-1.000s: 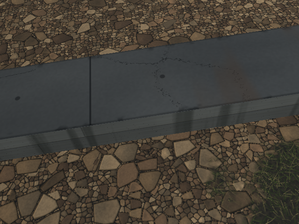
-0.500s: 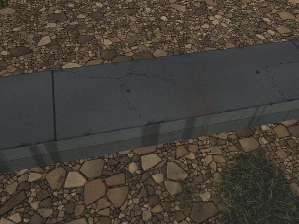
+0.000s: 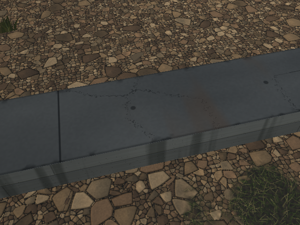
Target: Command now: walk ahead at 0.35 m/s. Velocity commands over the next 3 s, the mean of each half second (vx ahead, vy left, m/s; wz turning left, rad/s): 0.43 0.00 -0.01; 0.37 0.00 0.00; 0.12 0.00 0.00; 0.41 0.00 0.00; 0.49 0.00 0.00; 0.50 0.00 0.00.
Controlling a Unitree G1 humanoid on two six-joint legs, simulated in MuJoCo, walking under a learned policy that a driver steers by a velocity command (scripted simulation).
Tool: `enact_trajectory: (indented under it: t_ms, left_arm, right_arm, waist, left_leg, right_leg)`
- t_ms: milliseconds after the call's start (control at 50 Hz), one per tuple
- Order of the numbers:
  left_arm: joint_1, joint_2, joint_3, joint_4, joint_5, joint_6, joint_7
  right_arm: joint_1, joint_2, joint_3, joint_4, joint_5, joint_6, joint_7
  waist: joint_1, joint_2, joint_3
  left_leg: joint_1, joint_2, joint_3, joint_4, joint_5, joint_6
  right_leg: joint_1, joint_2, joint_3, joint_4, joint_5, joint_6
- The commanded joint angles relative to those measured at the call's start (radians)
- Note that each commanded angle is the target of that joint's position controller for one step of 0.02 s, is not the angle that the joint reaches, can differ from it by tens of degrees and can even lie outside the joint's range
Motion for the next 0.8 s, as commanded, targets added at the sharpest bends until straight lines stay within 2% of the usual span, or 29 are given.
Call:
enact_trajectory:
  t_ms: [20, 40, 60, 120, 200, 260, 300, 320, 340, 360, 380, 400, 420, 440, 460, 500, 540, 600, 640, 720, 760, 800]
  left_arm:
    - [0.2, 0.18, 0.043, 0.037, -0.001, -0.019, 0.004]
    - [0.155, 0.151, 0.037, 0.022, -0.003, -0.026, 0.005]
    - [0.131, 0.136, 0.032, 0.014, -0.004, -0.033, 0.006]
    - [0.153, 0.098, 0.019, 0.03, -0.013, -0.047, 0.006]
    - [0.183, 0.101, 0.015, 0.052, -0.014, -0.048, 0.008]
    - [0.195, 0.119, 0.017, 0.067, -0.012, -0.049, 0.009]
    - [0.17, 0.132, 0.02, 0.065, -0.014, -0.05, 0.011]
    - [0.161, 0.145, 0.024, 0.063, -0.014, -0.049, 0.012]
    - [0.147, 0.151, 0.027, 0.06, -0.015, -0.045, 0.013]
    - [0.14, 0.146, 0.025, 0.056, -0.014, -0.043, 0.012]
    - [0.176, 0.072, 0.006, 0.026, -0.022, -0.043, 0.005]
    - [0.247, 0.029, 0.005, 0.029, -0.023, -0.042, -0.002]
    - [0.156, 0.102, 0.025, 0.017, 0.001, -0.039, -0.003]
    - [0.093, 0.104, 0.026, -0.003, 0.0, -0.042, -0.013]
    - [0.059, 0.078, 0.022, -0.007, -0.001, -0.044, -0.018]
    - [0.072, 0.048, 0.017, -0.002, 0.008, -0.027, -0.027]
    - [0.052, 0.034, 0.017, -0.011, 0.01, -0.015, -0.034]
    - [-0.077, 0.029, 0.015, -0.057, 0.013, -0.004, -0.039]
    - [-0.173, 0.023, 0.012, -0.093, 0.01, -0.005, -0.043]
    - [-0.32, -0.001, -0.003, -0.144, -0.002, -0.016, -0.04]
    - [-0.337, -0.008, -0.007, -0.152, -0.001, -0.021, -0.031]
    - [-0.294, 0.004, -0.005, -0.141, -0.001, -0.033, -0.018]
  right_arm:
    - [-0.226, -0.104, -0.018, -0.146, -0.013, -0.054, 0.008]
    - [-0.182, -0.089, -0.015, -0.124, -0.008, -0.063, 0.016]
    - [-0.176, -0.087, -0.015, -0.12, -0.01, -0.068, 0.024]
    - [-0.216, -0.071, -0.011, -0.136, -0.021, -0.056, 0.038]
    - [-0.358, -0.034, 0.009, -0.204, -0.013, -0.048, 0.042]
    - [-0.403, -0.033, 0.015, -0.235, -0.004, -0.042, 0.034]
    - [-0.345, -0.057, 0.005, -0.224, -0.003, -0.045, 0.022]
    - [-0.268, -0.077, -0.006, -0.199, -0.003, -0.05, 0.014]
    - [-0.126, -0.093, -0.019, -0.149, -0.003, -0.057, 0.005]
    - [0.035, -0.118, -0.033, -0.094, -0.01, -0.066, -0.007]
    - [0.176, -0.206, -0.056, -0.071, -0.035, -0.072, -0.021]
    - [0.181, -0.25, -0.064, -0.056, -0.031, -0.069, -0.008]
    - [0.064, -0.192, -0.056, -0.065, 0.001, -0.068, -0.001]
    - [-0.045, -0.123, -0.04, -0.086, 0.012, -0.073, 0.005]
    - [-0.081, -0.081, -0.03, -0.085, 0.009, -0.084, 0.01]
    - [-0.071, -0.032, -0.013, -0.051, 0.008, -0.101, 0.008]
    - [-0.017, -0.032, -0.011, -0.018, 0.011, -0.117, 0.008]
    - [0.049, -0.043, -0.012, 0.015, 0.013, -0.121, 0.004]
    - [0.087, -0.039, -0.01, 0.032, 0.014, -0.121, 0.003]
    - [0.144, -0.041, -0.006, 0.057, 0.012, -0.123, -0.004]
    - [0.159, -0.033, 0.0, 0.071, 0.006, -0.12, -0.012]
    - [0.15, -0.035, 0.002, 0.081, 0.001, -0.119, -0.019]
  waist:
    - [0.079, -0.1, 0.187]
    - [0.045, -0.087, 0.158]
    - [0.028, -0.095, 0.135]
    - [0.024, -0.118, 0.105]
    - [0.041, -0.123, 0.135]
    - [0.042, -0.148, 0.144]
    - [0.001, -0.145, 0.117]
    - [-0.035, -0.136, 0.072]
    - [-0.097, -0.114, -0.003]
    - [-0.158, -0.09, -0.086]
    - [-0.177, 0.056, -0.205]
    - [-0.12, 0.209, -0.259]
    - [-0.075, 0.081, -0.107]
    - [-0.037, 0.027, 0.012]
    - [-0.019, 0.0, 0.055]
    - [0.024, 0.022, 0.066]
    - [0.032, 0.029, 0.061]
    - [0.015, 0.019, 0.095]
    - [-0.006, 0.014, 0.112]
    - [-0.046, 0.026, 0.108]
    - [-0.051, 0.025, 0.104]
    - [-0.032, 0.048, 0.071]
  left_leg:
    - [-0.6, 0.026, -0.014, 0.313, -0.036, 0.03]
    - [-0.573, 0.05, -0.016, 0.337, 0.027, 0.029]
    - [-0.553, 0.069, -0.005, 0.346, 0.074, 0.022]
    - [-0.53, 0.073, 0.052, 0.351, 0.157, -0.02]
    - [-0.467, 0.057, 0.113, 0.172, 0.241, -0.045]
    - [-0.352, 0.034, 0.131, 0.022, 0.281, -0.013]
    - [-0.225, 0.004, 0.14, -0.033, 0.284, 0.021]
    - [-0.131, -0.02, 0.139, -0.058, 0.27, 0.036]
    - [0.017, -0.044, 0.144, -0.108, 0.283, 0.054]
    - [0.229, -0.011, 0.11, -0.139, 0.272, 0.076]
    - [0.473, 0.246, -0.207, -0.185, 0.028, 0.135]
    - [0.539, 0.433, -0.672, -0.357, -0.046, 0.234]
    - [0.382, 0.389, -0.644, -0.417, -0.16, 0.215]
    - [0.226, 0.357, -0.486, -0.443, -0.115, 0.198]
    - [0.132, 0.308, -0.379, -0.47, 0.021, 0.182]
    - [0.033, 0.247, -0.233, -0.495, 0.226, 0.153]
    - [0.025, 0.23, -0.159, -0.503, 0.375, 0.158]
    - [0.056, 0.211, -0.095, -0.538, 0.421, 0.158]
    - [0.078, 0.189, -0.055, -0.539, 0.489, 0.146]
    - [0.117, 0.167, 0.003, -0.512, 0.642, 0.114]
    - [0.164, 0.167, 0.026, -0.449, 0.839, 0.095]
    - [0.209, 0.181, 0.025, -0.363, 1.011, 0.078]
  right_leg:
    - [0.281, -0.379, 0.559, -0.336, -0.236, -0.188]
    - [0.28, -0.339, 0.473, -0.332, -0.124, -0.164]
    - [0.28, -0.309, 0.404, -0.34, -0.046, -0.147]
    - [0.261, -0.257, 0.258, -0.343, 0.238, -0.132]
    - [0.177, -0.223, 0.152, -0.342, 0.444, -0.123]
    - [0.154, -0.24, 0.128, -0.34, 0.548, -0.111]
    - [0.159, -0.255, 0.101, -0.269, 0.76, -0.09]
    - [0.175, -0.253, 0.085, -0.171, 0.905, -0.074]
    - [0.173, -0.236, 0.058, -0.006, 0.991, -0.057]
    - [0.071, -0.198, 0.034, 0.198, 0.881, -0.042]
    - [-0.162, -0.112, -0.01, 0.526, 0.475, -0.02]
    - [-0.395, 0.044, 0.022, 0.797, -0.227, -0.008]
    - [-0.462, -0.036, 0.087, 0.845, -0.138, -0.032]
    - [-0.457, -0.089, 0.062, 0.801, -0.026, -0.035]
    - [-0.421, -0.12, 0.049, 0.755, 0.026, -0.032]
    - [-0.337, -0.149, 0.039, 0.693, 0.05, -0.014]
    - [-0.339, -0.152, 0.012, 0.658, 0.061, 0.001]
    - [-0.449, -0.173, -0.023, 0.557, 0.148, 0.026]
    - [-0.487, -0.168, -0.049, 0.441, 0.218, 0.043]
    - [-0.415, -0.124, -0.1, 0.206, 0.32, 0.05]
    - [-0.373, -0.092, -0.114, 0.133, 0.335, 0.04]
    - [-0.303, -0.063, -0.107, 0.101, 0.302, 0.017]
